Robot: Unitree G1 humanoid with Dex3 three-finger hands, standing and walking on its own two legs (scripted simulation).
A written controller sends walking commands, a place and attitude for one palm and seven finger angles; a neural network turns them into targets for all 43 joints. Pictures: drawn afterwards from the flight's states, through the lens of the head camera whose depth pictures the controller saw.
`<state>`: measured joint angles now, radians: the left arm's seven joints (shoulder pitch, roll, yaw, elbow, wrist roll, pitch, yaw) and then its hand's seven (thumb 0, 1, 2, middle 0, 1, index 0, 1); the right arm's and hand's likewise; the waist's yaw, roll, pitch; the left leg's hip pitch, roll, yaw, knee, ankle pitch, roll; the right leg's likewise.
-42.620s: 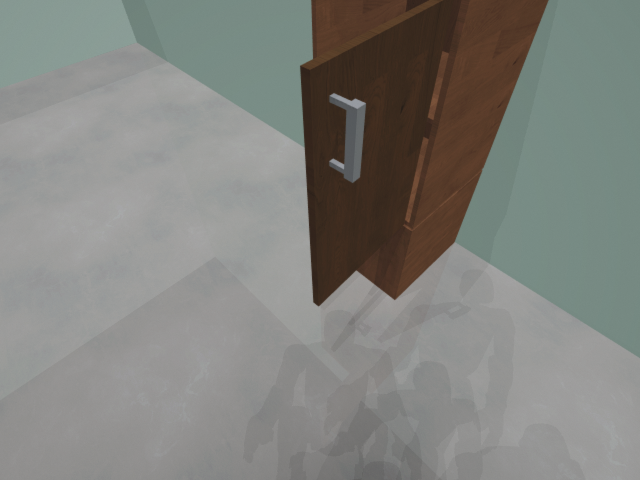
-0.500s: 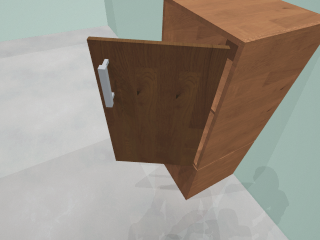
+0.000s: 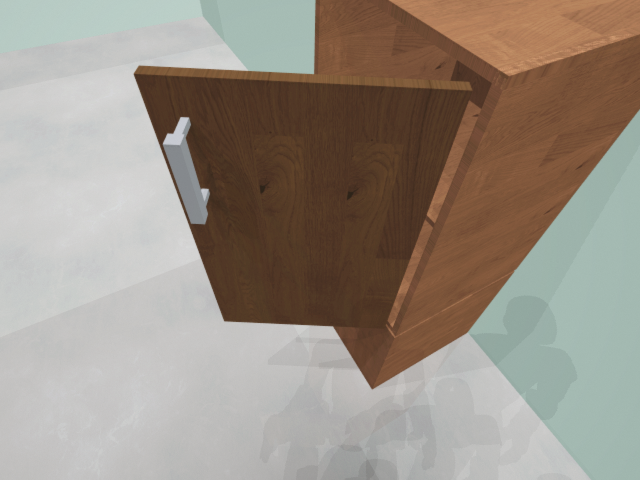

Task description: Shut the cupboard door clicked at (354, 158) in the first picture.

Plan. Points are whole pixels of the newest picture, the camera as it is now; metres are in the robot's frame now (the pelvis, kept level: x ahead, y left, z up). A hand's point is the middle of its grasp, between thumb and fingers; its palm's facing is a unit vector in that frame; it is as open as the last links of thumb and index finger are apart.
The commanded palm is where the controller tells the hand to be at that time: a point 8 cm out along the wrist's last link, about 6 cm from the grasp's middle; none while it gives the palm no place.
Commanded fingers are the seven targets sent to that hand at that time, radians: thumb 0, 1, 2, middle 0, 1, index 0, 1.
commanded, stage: come to a stop and stand still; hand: left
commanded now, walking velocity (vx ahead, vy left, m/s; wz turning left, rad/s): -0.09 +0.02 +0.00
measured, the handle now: (191, 173) +0.44 +0.20 +0.13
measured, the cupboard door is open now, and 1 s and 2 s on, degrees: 59 59 59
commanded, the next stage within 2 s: look again from close up in 0.60 s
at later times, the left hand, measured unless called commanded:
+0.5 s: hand out of the picture -0.02 +0.18 -0.17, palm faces +0.01 -0.98 -0.19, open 7.4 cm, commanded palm none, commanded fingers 0.00 0.90 0.90 -0.20 -0.30 -0.20 -0.30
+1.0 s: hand out of the picture -0.05 +0.18 -0.17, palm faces +0.04 -0.97 -0.24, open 7.4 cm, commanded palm none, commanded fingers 0.00 0.90 0.90 -0.20 -0.30 -0.20 -0.30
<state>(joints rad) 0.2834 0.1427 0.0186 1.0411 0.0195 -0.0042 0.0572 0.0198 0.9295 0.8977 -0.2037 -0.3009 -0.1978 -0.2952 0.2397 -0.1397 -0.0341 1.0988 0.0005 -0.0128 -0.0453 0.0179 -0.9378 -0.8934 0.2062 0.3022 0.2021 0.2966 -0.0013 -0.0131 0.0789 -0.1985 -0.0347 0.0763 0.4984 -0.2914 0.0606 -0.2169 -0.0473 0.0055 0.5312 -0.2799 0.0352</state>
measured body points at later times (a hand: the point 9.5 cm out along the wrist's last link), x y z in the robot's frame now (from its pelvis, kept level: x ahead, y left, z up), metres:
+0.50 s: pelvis -0.05 +0.00 +0.00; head -0.04 +0.01 +0.45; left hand -0.02 +0.23 -0.16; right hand -0.01 -0.23 -0.15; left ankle -0.02 +0.08 -0.74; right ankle -0.02 -0.15 -0.74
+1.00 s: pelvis -0.03 +0.00 +0.00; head -0.04 -0.02 +0.45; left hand -0.05 +0.23 -0.15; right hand +0.00 -0.23 -0.17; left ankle -0.02 +0.08 -0.74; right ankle -0.02 -0.15 -0.74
